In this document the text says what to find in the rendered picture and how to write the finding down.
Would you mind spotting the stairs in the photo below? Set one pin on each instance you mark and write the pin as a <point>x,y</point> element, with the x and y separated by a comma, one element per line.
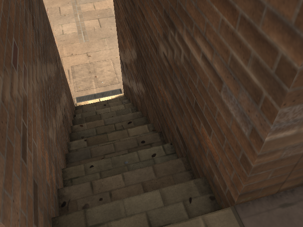
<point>120,172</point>

